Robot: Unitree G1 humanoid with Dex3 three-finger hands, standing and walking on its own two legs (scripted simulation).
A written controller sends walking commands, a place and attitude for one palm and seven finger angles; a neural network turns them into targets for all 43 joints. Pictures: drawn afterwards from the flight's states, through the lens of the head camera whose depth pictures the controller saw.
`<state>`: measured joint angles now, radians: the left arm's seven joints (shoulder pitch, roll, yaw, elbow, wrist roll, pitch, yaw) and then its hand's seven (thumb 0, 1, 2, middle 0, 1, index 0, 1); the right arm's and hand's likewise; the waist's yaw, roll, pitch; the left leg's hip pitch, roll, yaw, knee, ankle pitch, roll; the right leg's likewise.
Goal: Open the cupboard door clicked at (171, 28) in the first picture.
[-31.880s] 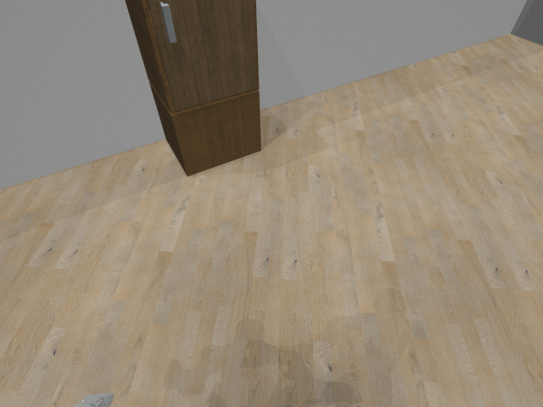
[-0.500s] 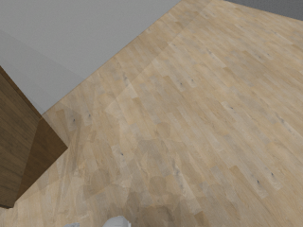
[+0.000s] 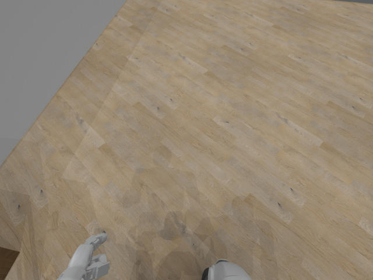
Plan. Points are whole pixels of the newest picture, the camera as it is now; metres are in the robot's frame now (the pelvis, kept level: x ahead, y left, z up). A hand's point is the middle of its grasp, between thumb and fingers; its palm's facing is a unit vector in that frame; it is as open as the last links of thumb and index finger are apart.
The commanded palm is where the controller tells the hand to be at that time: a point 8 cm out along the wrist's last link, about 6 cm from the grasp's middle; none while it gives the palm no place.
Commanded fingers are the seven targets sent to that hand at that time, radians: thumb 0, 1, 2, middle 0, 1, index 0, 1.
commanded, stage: walk to a spot facing it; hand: left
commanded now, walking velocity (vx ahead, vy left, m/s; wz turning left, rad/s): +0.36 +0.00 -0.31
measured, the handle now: out of the picture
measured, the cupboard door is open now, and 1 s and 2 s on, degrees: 39 39 39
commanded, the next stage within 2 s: turn to face it in 0.84 s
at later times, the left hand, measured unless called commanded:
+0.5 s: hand (116, 220) +0.27 +0.20 -0.16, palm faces -0.10 -0.98 -0.17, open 7.3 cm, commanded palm none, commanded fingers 0.00 0.90 0.90 -0.20 -0.30 -0.20 -0.30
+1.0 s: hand (165, 130) +0.57 +0.08 -0.15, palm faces -0.22 -0.96 -0.18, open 7.2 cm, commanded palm none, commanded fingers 0.00 0.90 0.90 -0.20 -0.30 -0.20 -0.30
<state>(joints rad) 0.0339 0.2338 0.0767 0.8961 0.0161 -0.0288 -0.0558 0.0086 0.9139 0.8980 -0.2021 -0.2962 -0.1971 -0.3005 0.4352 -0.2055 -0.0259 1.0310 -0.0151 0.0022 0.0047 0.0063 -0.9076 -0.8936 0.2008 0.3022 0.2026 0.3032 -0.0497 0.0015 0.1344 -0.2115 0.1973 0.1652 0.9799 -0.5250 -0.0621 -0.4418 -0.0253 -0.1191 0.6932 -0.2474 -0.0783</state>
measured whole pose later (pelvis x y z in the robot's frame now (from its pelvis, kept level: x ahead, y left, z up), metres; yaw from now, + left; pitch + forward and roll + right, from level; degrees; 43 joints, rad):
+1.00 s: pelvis +0.47 -0.09 +0.03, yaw -14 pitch +0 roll -1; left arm 0.21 0.19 0.07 1.06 0.02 -0.05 0.00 0.00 0.95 0.90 -0.21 -0.30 -0.20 -0.30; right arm 0.27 -0.16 -0.04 1.05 -0.02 -0.03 0.01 0.01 -0.91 -0.89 0.20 0.30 0.20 0.30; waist -0.04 -0.02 0.05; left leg -0.45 0.12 0.10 0.74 -0.30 -0.03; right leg -0.15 -0.02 -0.12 0.43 -0.29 -0.02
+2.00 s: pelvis +0.68 -0.17 +0.02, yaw +19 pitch +2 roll -1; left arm 0.12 0.24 0.06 0.86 0.01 0.03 0.00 0.01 0.91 0.90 -0.20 -0.30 -0.20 -0.30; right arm 0.15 -0.23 -0.06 0.91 -0.02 0.05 0.01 0.00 -0.91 -0.89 0.20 0.30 0.20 0.30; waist -0.01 0.03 0.11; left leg -0.33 0.02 -0.07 0.60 -0.31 -0.02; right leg -0.37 -0.05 -0.03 0.70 -0.37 0.08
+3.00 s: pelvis +0.75 -0.17 +0.01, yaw +58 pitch +1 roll +1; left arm 0.22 0.22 0.05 0.90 0.01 0.02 0.01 0.01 0.91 0.90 -0.21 -0.30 -0.20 -0.30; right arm 0.10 -0.24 -0.07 0.89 -0.01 0.04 0.04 0.01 -0.91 -0.89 0.20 0.30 0.20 0.30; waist 0.00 -0.05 0.12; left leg -0.32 0.01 0.09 0.62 -0.23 0.03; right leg -0.30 -0.18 -0.20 0.78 -0.47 0.06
